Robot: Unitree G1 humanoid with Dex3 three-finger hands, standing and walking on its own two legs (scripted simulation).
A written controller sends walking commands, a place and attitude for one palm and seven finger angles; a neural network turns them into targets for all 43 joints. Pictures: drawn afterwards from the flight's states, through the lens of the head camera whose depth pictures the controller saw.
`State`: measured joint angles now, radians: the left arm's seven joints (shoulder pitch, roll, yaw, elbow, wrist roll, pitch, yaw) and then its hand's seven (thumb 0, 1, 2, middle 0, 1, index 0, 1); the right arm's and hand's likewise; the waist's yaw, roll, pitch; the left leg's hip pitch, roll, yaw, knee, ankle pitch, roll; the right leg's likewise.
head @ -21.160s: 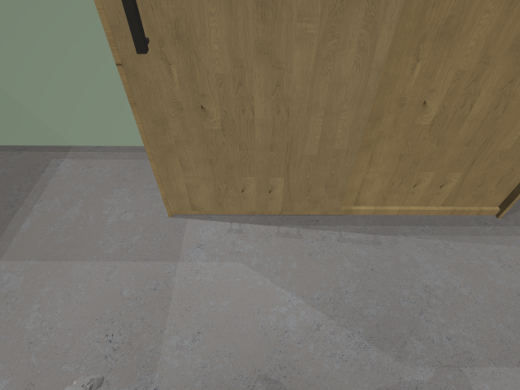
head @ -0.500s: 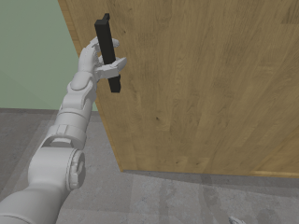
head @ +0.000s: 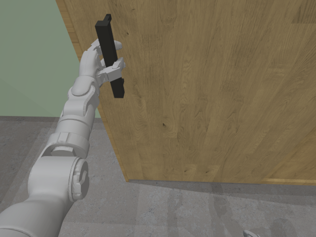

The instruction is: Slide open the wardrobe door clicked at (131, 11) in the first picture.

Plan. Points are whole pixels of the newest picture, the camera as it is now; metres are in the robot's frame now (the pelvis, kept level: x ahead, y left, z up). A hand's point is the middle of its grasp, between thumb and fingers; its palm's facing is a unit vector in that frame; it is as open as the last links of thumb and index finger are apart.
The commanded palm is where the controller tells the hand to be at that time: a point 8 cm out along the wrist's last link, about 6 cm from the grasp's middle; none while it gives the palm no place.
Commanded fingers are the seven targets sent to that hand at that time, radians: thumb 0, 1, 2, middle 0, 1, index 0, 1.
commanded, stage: grip the handle and tug to test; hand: left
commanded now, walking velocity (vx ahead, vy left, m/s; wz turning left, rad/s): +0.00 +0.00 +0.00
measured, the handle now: (114, 59) +0.53 +0.12 +0.18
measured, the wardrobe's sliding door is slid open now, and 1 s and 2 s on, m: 0.00 0.00 0.01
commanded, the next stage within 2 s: tug the door sideways, standing still in 0.36 s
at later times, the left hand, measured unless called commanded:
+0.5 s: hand (117, 70) +0.46 +0.10 +0.19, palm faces -0.05 -1.00 +0.02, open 6.4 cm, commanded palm +0.42 +0.15 +0.19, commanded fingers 0.00 0.90 0.90 -0.45 -1.40 -0.45 -1.40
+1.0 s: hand (118, 69) +0.47 +0.10 +0.20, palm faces +0.01 -1.00 -0.03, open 6.3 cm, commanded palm +0.44 +0.10 +0.19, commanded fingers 0.00 0.90 0.90 -0.45 -1.40 -0.45 -1.40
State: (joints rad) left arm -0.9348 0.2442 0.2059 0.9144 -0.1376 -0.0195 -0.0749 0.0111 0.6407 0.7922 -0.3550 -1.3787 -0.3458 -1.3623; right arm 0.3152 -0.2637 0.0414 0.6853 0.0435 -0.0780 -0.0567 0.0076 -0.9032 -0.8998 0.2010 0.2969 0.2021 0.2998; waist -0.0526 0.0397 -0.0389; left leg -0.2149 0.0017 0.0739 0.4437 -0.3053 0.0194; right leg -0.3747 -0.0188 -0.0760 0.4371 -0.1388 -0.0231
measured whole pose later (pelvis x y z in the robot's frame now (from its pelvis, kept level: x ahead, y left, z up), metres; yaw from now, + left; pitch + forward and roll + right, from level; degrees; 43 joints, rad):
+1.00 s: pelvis +0.02 +0.01 +0.00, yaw +3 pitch +4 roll -1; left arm -0.90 0.11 0.05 0.73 -0.15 0.13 0.08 0.01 0.69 0.81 -0.29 -1.38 -0.25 -1.40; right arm 0.27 -0.21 0.05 0.70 0.03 -0.05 -0.03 0.01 -0.90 -0.90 0.20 0.30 0.20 0.30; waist 0.01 0.05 -0.05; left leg -0.20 -0.02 0.02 0.47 -0.34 0.03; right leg -0.35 -0.05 -0.12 0.48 -0.20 0.00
